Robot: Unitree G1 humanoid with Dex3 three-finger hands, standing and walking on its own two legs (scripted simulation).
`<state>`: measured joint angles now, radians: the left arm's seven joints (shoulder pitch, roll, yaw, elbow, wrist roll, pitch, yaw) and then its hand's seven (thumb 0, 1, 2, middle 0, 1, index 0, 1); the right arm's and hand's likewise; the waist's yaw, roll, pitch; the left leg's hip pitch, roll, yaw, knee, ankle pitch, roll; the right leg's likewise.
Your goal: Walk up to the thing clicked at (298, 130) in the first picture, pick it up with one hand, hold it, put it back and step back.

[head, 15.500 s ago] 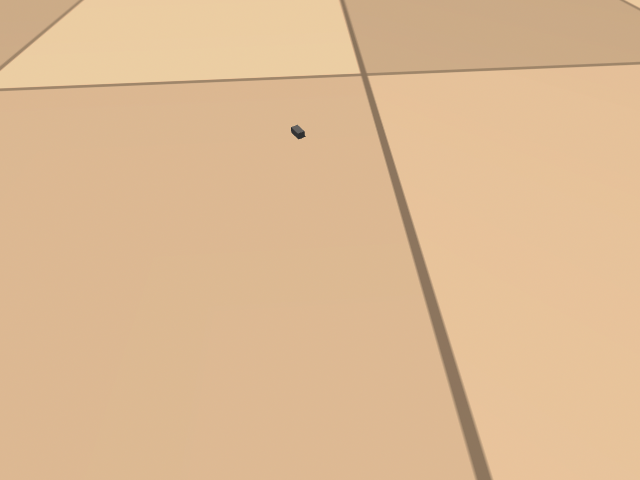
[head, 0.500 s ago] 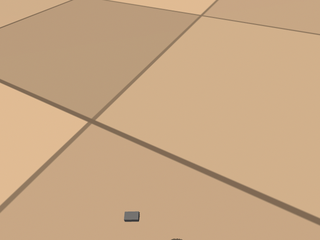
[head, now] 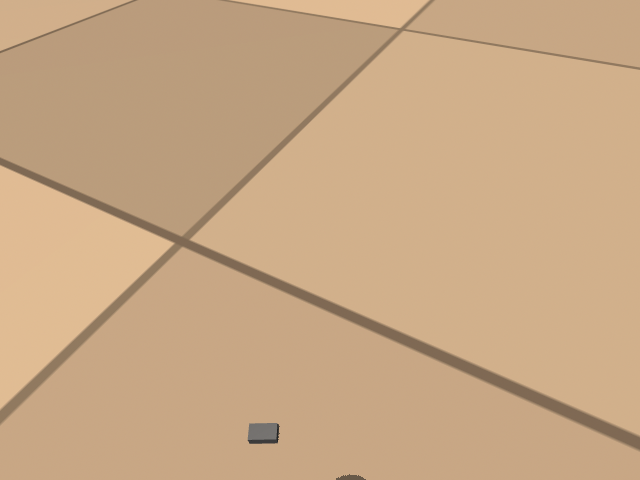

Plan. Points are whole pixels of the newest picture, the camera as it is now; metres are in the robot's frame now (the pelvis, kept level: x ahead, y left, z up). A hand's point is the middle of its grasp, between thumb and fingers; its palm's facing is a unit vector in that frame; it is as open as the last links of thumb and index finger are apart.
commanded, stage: walk up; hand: left
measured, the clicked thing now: (263, 433) +0.42 +0.21 -0.76
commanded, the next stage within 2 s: none
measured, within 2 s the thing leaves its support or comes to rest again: neither
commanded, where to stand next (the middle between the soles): +0.03 -0.03 m, yaw +0 degrees
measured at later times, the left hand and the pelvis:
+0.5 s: hand out of the picture +0.04 +0.30 -0.18, palm faces -0.06 -0.93 -0.37, open 7.4 cm; pelvis -0.10 +0.03 -0.02, yaw -2 degrees
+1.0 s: hand out of the picture -0.09 +0.27 -0.16, palm faces -0.01 -0.91 -0.41, open 7.4 cm; pelvis -0.23 +0.01 -0.03, yaw +0 degrees
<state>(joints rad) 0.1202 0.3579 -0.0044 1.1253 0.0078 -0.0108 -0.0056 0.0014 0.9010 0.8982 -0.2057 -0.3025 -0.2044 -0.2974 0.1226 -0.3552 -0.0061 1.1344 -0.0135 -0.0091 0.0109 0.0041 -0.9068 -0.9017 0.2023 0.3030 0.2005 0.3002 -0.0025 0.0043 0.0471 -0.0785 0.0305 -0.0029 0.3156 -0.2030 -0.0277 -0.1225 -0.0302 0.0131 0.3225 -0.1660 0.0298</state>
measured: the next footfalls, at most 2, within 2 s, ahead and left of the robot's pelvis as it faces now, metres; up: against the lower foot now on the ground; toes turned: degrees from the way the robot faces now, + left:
right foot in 0.68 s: -0.14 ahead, -0.11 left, +0.00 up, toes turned -1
left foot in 1.02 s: -0.21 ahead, +0.13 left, +0.00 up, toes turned -2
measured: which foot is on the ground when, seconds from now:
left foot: down 0.00-0.70, up 0.72-1.00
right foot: down 0.00-0.30, up 0.32-0.66, down 0.68-1.00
